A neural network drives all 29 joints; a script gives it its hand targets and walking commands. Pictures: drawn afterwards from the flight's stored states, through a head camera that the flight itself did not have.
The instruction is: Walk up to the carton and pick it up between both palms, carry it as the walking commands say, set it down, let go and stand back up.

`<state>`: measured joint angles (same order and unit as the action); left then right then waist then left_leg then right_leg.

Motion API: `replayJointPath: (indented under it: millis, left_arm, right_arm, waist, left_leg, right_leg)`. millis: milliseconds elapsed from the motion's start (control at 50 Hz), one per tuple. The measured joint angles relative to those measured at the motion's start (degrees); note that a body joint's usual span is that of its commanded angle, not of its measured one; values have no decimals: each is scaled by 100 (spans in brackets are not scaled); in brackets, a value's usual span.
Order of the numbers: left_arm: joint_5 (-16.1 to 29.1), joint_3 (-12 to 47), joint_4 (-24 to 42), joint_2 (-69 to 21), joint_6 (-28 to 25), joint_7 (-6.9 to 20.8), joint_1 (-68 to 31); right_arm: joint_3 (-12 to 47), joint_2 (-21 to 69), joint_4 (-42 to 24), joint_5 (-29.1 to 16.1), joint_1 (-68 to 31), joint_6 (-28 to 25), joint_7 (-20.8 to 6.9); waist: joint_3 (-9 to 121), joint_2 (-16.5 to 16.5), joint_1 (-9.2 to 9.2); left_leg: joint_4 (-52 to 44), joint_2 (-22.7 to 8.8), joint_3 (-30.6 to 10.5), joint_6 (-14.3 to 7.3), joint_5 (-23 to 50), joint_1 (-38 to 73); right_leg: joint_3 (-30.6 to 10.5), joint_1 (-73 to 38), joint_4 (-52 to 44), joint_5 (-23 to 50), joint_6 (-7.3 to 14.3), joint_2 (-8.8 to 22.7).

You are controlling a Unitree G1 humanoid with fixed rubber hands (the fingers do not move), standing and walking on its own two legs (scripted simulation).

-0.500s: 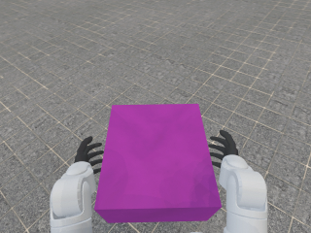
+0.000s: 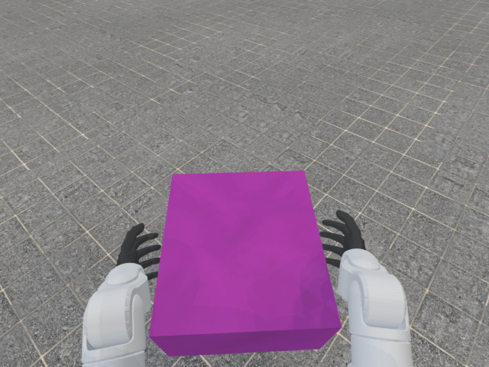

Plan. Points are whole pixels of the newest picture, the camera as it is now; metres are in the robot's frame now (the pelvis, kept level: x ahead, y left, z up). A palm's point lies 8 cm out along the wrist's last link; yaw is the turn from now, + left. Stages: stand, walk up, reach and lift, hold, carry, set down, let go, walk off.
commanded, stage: carry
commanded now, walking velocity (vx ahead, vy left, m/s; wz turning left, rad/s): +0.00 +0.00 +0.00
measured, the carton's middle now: (241, 256) +0.31 +0.01 -0.01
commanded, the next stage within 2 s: none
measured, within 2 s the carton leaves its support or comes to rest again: neither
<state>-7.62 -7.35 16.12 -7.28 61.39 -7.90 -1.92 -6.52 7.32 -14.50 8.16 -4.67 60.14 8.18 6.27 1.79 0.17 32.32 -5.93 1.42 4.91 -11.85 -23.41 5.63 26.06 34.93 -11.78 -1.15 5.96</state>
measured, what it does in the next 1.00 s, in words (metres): stands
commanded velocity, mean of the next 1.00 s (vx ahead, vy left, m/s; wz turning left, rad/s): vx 0.00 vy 0.00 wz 0.00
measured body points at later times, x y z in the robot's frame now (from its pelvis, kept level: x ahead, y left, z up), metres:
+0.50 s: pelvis +0.00 -0.01 +0.00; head -0.01 -0.04 +0.45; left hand +0.27 +0.15 +0.04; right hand +0.27 -0.19 +0.03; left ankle +0.05 +0.18 -0.72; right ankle +0.06 -0.13 -0.72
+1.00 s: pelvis -0.01 +0.00 +0.00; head -0.02 -0.01 +0.45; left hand +0.25 +0.17 +0.04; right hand +0.26 -0.17 +0.04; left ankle +0.05 +0.18 -0.72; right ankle +0.06 -0.13 -0.72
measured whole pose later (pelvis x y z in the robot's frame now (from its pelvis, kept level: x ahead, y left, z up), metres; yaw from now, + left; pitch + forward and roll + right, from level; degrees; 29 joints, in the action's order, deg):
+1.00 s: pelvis -0.01 +0.00 +0.00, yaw -1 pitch +2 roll +1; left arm -7.0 -7.9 8.7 -7.3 51.6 -7.4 -1.2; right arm -8.1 7.3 -8.4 7.1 -3.6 50.7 7.2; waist 4.1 0.6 -0.1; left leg 32.3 -6.4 2.5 4.6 -11.1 -23.1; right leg 4.9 25.9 34.1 -10.2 -1.3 5.8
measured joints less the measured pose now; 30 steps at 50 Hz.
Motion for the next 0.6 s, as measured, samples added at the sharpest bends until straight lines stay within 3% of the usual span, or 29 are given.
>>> replayJointPath:
  millis: [140,280,360,540,600]
  left_arm:
    - [-49,-8,-324,0,-140,23,-127]
    - [-163,-84,-1030,-5,-698,126,-294]
    - [-5,-40,-664,0,-776,74,-111]
    - [21,-57,-690,-1,-950,79,9]
    - [-79,-109,-986,0,-1032,149,-12]
  right_arm:
    - [-95,1,229,10,-24,-155,-2]
    - [-256,9,782,130,-204,-571,-77]
    - [-174,-1,414,-51,-26,-639,-39]
    - [-116,-3,482,-79,8,-788,-6]
    - [-141,-2,803,44,-12,-893,-107]
  waist:
    - [-11,24,-63]
    - [-89,54,-103]
    - [-224,22,-122]
    - [-200,80,-87]
    - [-120,55,-87]
  left_leg:
    - [-30,-1,12,2,39,-62]
    - [24,-70,15,18,5,-65]
    - [0,-81,25,71,11,-22]
    - [89,-120,28,27,-64,57]
    - [17,-108,39,22,-25,117]
  right_leg:
    - [-20,95,20,18,14,-3]
    - [-19,119,90,-19,71,-63]
    - [-27,116,136,-55,87,-69]
    - [-16,42,222,-118,122,-93]
    - [-22,-9,161,-83,108,-84]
